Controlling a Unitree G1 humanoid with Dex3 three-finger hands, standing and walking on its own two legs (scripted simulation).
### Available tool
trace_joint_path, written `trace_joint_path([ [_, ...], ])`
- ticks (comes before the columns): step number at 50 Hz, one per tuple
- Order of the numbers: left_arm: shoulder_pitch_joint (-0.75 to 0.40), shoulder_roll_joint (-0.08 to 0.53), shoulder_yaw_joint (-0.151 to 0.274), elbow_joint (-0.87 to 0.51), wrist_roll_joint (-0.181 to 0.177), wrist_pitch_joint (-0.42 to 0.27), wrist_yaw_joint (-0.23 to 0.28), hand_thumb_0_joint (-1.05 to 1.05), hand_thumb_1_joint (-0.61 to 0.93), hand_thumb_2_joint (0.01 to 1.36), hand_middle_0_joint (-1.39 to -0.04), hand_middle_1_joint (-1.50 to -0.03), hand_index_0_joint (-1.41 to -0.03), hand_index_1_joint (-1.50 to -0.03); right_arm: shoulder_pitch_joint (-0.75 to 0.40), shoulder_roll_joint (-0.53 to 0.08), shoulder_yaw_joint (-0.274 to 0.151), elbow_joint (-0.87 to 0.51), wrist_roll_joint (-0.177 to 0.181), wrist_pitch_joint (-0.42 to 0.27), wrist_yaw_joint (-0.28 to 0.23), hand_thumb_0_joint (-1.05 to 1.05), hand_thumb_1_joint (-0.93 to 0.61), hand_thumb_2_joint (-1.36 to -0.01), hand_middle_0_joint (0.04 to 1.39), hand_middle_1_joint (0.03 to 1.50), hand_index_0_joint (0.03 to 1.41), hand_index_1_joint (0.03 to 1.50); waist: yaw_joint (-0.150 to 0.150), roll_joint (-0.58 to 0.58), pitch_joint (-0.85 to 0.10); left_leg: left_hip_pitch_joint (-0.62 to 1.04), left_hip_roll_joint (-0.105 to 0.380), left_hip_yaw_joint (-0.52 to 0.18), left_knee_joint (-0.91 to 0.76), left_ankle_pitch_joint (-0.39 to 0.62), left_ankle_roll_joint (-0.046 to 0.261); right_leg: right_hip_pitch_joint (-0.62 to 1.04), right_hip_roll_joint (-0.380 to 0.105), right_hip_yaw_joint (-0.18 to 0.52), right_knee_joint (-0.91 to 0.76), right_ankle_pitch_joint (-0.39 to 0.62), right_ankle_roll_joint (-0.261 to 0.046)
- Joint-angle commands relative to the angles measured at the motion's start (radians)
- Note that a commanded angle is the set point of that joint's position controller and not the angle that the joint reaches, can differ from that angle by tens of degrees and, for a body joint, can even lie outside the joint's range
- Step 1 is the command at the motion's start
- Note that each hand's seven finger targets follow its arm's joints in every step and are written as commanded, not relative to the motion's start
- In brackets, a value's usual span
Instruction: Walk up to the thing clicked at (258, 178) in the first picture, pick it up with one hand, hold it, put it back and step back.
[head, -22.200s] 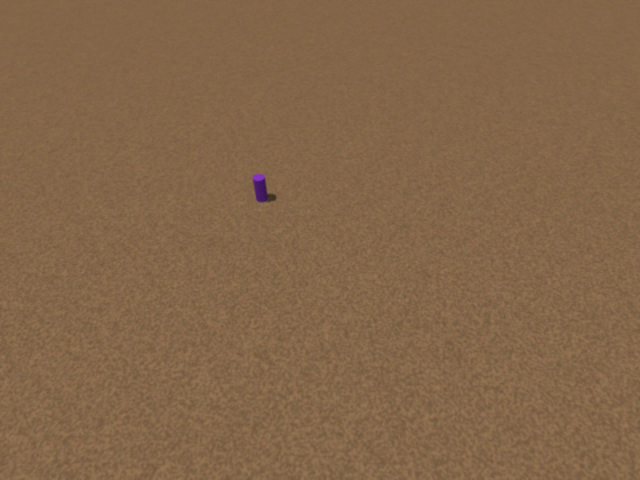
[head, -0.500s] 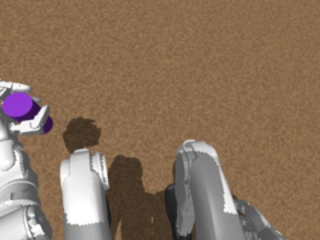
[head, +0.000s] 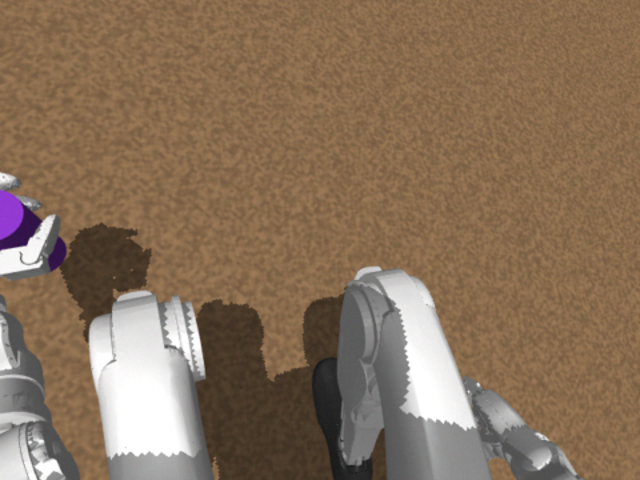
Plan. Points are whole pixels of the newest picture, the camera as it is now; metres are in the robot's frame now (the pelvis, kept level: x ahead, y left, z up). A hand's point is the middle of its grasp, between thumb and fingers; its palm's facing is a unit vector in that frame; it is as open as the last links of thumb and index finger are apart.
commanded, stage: lower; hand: left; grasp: from the side
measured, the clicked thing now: (19, 236) +0.40 +0.31 -0.12
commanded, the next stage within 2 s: loosen in 1.44 s
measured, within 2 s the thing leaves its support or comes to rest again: rests again in 1.40 s
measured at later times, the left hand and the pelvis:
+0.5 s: hand (36, 239) +0.41 +0.31 -0.15, palm faces +0.39 -0.92 -0.02, open 7.9 cm; pelvis -0.01 +0.01 -0.02, yaw -3 degrees
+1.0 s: hand (47, 243) +0.41 +0.30 -0.18, palm faces +0.42 -0.91 -0.01, open 7.9 cm; pelvis -0.01 +0.01 -0.02, yaw -5 degrees
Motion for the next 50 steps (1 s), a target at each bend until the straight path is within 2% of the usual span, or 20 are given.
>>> trace_joint_path([
  [1, -0.219, 0.231, 0.013, -0.127, -0.020, -0.104, 0.003, 0.000, 0.285, 1.249, -1.285, -1.410, -1.305, -1.402, 0.068, -0.277, -0.058, -0.054, -0.009, -0.014, -0.014, 0.000, -0.922, -0.908, 0.199, 0.300, 0.199, 0.300, -0.034, 0.286, -0.596, 0.381, 0.007, 0.102, -0.249, 0.105, 0.043, 0.309, 0.038, -0.076, -0.236, 0.191, -0.043],
  [2, -0.237, 0.235, 0.006, -0.128, -0.018, -0.115, 0.006, 0.000, 0.270, 1.245, -1.285, -1.409, -1.306, -1.401, 0.063, -0.282, -0.052, -0.057, -0.014, -0.016, -0.012, 0.000, -0.921, -0.908, 0.199, 0.300, 0.200, 0.300, -0.047, 0.278, -0.586, 0.371, 0.007, 0.098, -0.243, 0.095, 0.045, 0.316, 0.038, -0.078, -0.238, 0.186, -0.041],
  [5, -0.242, 0.281, 0.040, -0.121, -0.019, -0.141, 0.016, 0.000, 0.295, 1.255, -1.290, -1.414, -1.311, -1.405, 0.048, -0.296, -0.033, -0.068, -0.028, -0.015, -0.012, 0.000, -0.917, -0.907, 0.199, 0.300, 0.200, 0.300, -0.041, 0.307, -0.599, 0.416, 0.013, 0.090, -0.241, 0.104, 0.038, 0.328, 0.040, -0.089, -0.228, 0.190, -0.041],
  [8, -0.250, 0.319, 0.046, -0.087, -0.012, -0.164, 0.020, 0.000, 0.321, 1.247, -1.282, -1.401, -1.303, -1.391, 0.027, -0.305, -0.014, -0.070, -0.041, -0.016, -0.010, 0.000, -0.915, -0.906, 0.200, 0.300, 0.200, 0.300, -0.051, 0.313, -0.571, 0.386, 0.017, 0.085, -0.225, 0.081, 0.040, 0.330, 0.046, -0.092, -0.223, 0.176, -0.040],
  [9, -0.247, 0.312, 0.042, -0.089, -0.012, -0.174, 0.019, 0.000, 0.320, 1.259, -1.290, -1.414, -1.311, -1.405, 0.022, -0.305, -0.003, -0.076, -0.046, -0.016, -0.009, 0.000, -0.918, -0.907, 0.200, 0.300, 0.200, 0.300, -0.057, 0.318, -0.568, 0.404, 0.019, 0.080, -0.228, 0.097, 0.036, 0.336, 0.045, -0.098, -0.221, 0.189, -0.039],
  [10, -0.243, 0.363, 0.074, -0.095, -0.007, -0.183, 0.023, 0.000, 0.299, 1.243, -1.298, -1.409, -1.320, -1.399, 0.012, -0.313, -0.001, -0.074, -0.050, -0.016, -0.011, 0.000, -0.921, -0.907, 0.200, 0.300, 0.200, 0.300, -0.042, 0.347, -0.564, 0.411, 0.021, 0.078, -0.232, 0.084, 0.033, 0.323, 0.047, -0.100, -0.213, 0.175, -0.042],
  [11, -0.236, 0.354, 0.060, -0.078, -0.005, -0.189, 0.019, 0.000, 0.302, 1.232, -1.278, -1.392, -1.300, -1.382, 0.001, -0.321, 0.005, -0.080, -0.055, -0.017, -0.012, 0.000, -0.920, -0.907, 0.200, 0.300, 0.200, 0.300, -0.052, 0.364, -0.561, 0.439, 0.023, 0.073, -0.235, 0.094, 0.029, 0.315, 0.046, -0.106, -0.208, 0.182, -0.044],
  [12, -0.233, 0.366, 0.071, -0.076, -0.004, -0.193, 0.022, 0.000, 0.314, 1.228, -1.270, -1.380, -1.289, -1.371, 0.006, -0.323, 0.012, -0.078, -0.061, -0.016, -0.011, 0.000, -0.920, -0.907, 0.200, 0.300, 0.200, 0.300, -0.057, 0.379, -0.565, 0.447, 0.025, 0.069, -0.232, 0.116, 0.025, 0.332, 0.048, -0.110, -0.200, 0.201, -0.044],
  [13, -0.218, 0.330, 0.048, -0.061, -0.009, -0.198, 0.018, 0.000, 0.332, 1.220, -1.273, -1.380, -1.294, -1.369, 0.002, -0.326, 0.017, -0.080, -0.064, -0.015, -0.009, 0.000, -0.928, -0.908, 0.200, 0.300, 0.200, 0.300, -0.061, 0.372, -0.562, 0.461, 0.027, 0.063, -0.232, 0.127, 0.021, 0.326, 0.047, -0.114, -0.196, 0.209, -0.044],
  [14, -0.229, 0.380, 0.081, -0.073, -0.007, -0.204, 0.024, 0.000, 0.298, 1.214, -1.275, -1.376, -1.294, -1.367, -0.010, -0.334, 0.020, -0.085, -0.067, -0.017, -0.010, 0.000, -0.926, -0.908, 0.199, 0.300, 0.200, 0.300, -0.052, 0.396, -0.564, 0.466, 0.028, 0.060, -0.234, 0.123, 0.019, 0.315, 0.048, -0.118, -0.189, 0.204, -0.047],
  [16, -0.226, 0.357, 0.062, -0.044, -0.016, -0.213, 0.023, 0.000, 0.283, 1.209, -1.265, -1.369, -1.285, -1.359, -0.017, -0.343, 0.033, -0.086, -0.075, -0.015, -0.011, 0.000, -0.925, -0.908, 0.200, 0.300, 0.200, 0.300, -0.077, 0.398, -0.545, 0.470, 0.029, 0.052, -0.225, 0.131, 0.018, 0.321, 0.048, -0.126, -0.185, 0.218, -0.044],
  [18, -0.236, 0.366, 0.057, -0.033, -0.015, -0.222, 0.025, 0.000, 0.295, 1.209, -1.278, -1.375, -1.298, -1.365, -0.024, -0.349, 0.042, -0.086, -0.082, -0.015, -0.009, 0.000, -0.927, -0.908, 0.199, 0.300, 0.200, 0.300, -0.087, 0.402, -0.523, 0.463, 0.030, 0.045, -0.224, 0.118, 0.017, 0.318, 0.048, -0.133, -0.187, 0.213, -0.043],
  [21, -0.204, 0.390, 0.054, -0.007, -0.003, -0.226, 0.029, 0.000, 0.285, 1.204, -1.254, -1.363, -1.274, -1.353, -0.034, -0.357, 0.055, -0.087, -0.092, -0.013, -0.010, 0.000, -0.923, -0.907, 0.200, 0.300, 0.200, 0.300, -0.081, 0.404, -0.504, 0.469, 0.034, 0.041, -0.212, 0.152, 0.015, 0.330, 0.051, -0.135, -0.181, 0.244, -0.043],
  [22, -0.224, 0.389, 0.048, 0.000, -0.005, -0.230, 0.031, 0.000, 0.273, 1.208, -1.268, -1.375, -1.291, -1.364, -0.034, -0.361, 0.062, -0.088, -0.094, -0.011, -0.010, 0.000, -0.925, -0.907, 0.200, 0.300, 0.200, 0.300, -0.102, 0.404, -0.494, 0.458, 0.033, 0.035, -0.212, 0.140, 0.016, 0.336, 0.051, -0.141, -0.180, 0.238, -0.041],
  [25, -0.219, 0.376, 0.049, 0.034, -0.021, -0.241, 0.043, 0.000, 0.260, 1.218, -1.258, -1.371, -1.278, -1.362, -0.045, -0.365, 0.078, -0.100, -0.102, -0.013, -0.006, 0.000, -0.921, -0.907, 0.200, 0.300, 0.200, 0.300, -0.108, 0.357, -0.492, 0.445, 0.033, 0.030, -0.194, 0.123, 0.021, 0.359, 0.056, -0.148, -0.191, 0.236, -0.034],
  [33, -0.217, 0.450, 0.071, 0.088, -0.009, -0.281, 0.069, 0.000, 0.266, 1.219, -1.258, -1.364, -1.277, -1.356, -0.082, -0.386, 0.115, -0.114, -0.123, -0.013, -0.006, 0.000, -0.914, -0.904, 0.200, 0.300, 0.200, 0.300, -0.116, 0.365, -0.436, 0.428, 0.039, 0.013, -0.191, 0.096, 0.021, 0.363, 0.063, -0.169, -0.182, 0.216, -0.032],
  [35, -0.228, 0.449, 0.065, 0.096, -0.006, -0.289, 0.073, 0.000, 0.278, 1.223, -1.249, -1.361, -1.270, -1.352, -0.088, -0.390, 0.121, -0.118, -0.128, -0.016, -0.006, 0.000, -0.909, -0.904, 0.200, 0.300, 0.200, 0.300, -0.128, 0.374, -0.433, 0.438, 0.041, 0.008, -0.191, 0.100, 0.019, 0.361, 0.065, -0.175, -0.180, 0.220, -0.031],
  [42, -0.200, 0.467, 0.072, 0.113, -0.001, -0.306, 0.093, 0.000, 0.253, 1.227, -1.254, -1.369, -1.274, -1.361, -0.104, -0.400, 0.140, -0.125, -0.141, -0.013, -0.006, 0.000, -0.909, -0.904, 0.200, 0.300, 0.200, 0.300, -0.129, 0.391, -0.409, 0.457, 0.047, -0.004, -0.188, 0.116, 0.015, 0.367, 0.071, -0.187, -0.175, 0.238, -0.029],
  [44, -0.219, 0.466, 0.063, 0.119, 0.001, -0.311, 0.100, 0.000, 0.258, 1.222, -1.265, -1.366, -1.283, -1.360, -0.110, -0.406, 0.142, -0.126, -0.141, -0.014, -0.005, 0.000, -0.910, -0.904, 0.200, 0.300, 0.200, 0.300, -0.144, 0.388, -0.379, 0.439, 0.049, -0.011, -0.195, 0.086, 0.015, 0.351, 0.071, -0.196, -0.173, 0.215, -0.030],
  [50, -0.226, 0.480, 0.060, 0.125, 0.001, -0.326, 0.118, 0.000, 0.233, 1.213, -1.264, -1.358, -1.282, -1.354, -0.120, -0.410, 0.154, -0.129, -0.147, -0.016, -0.004, 0.000, -0.908, -0.903, 0.200, 0.300, 0.200, 0.300, -0.150, 0.383, -0.368, 0.435, 0.050, -0.018, -0.187, 0.078, 0.018, 0.357, 0.076, -0.205, -0.175, 0.217, -0.027],
])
